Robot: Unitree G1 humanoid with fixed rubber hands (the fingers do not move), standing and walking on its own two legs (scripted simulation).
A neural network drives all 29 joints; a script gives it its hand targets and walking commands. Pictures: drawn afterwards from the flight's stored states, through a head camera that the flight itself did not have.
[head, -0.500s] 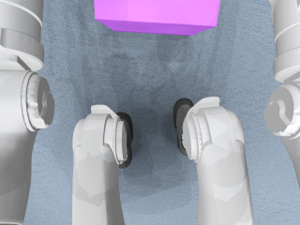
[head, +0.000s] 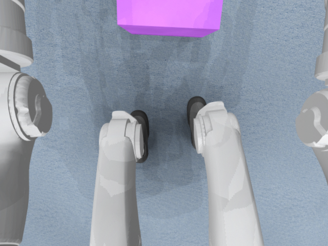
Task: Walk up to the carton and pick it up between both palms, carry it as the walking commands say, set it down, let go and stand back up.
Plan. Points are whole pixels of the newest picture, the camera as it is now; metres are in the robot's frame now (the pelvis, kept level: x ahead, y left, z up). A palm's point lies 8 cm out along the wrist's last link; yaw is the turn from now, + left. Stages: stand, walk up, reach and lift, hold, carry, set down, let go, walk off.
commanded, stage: set down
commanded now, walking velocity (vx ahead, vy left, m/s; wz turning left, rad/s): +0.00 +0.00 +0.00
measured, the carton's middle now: out of the picture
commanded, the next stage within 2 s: let go in 0.58 s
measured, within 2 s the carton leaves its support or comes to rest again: neither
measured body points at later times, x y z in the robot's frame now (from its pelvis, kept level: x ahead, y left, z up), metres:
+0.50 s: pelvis +0.02 -0.01 +0.14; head +0.38 -0.03 +0.39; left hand +0.64 +0.16 +0.04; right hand +0.59 -0.25 +0.02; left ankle +0.10 +0.11 -0.48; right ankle +0.14 -0.12 -0.48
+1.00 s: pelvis +0.10 -0.02 +0.20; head +0.38 -0.03 +0.56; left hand +0.56 +0.17 +0.08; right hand +0.52 -0.27 +0.08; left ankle +0.10 +0.11 -0.48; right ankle +0.14 -0.12 -0.48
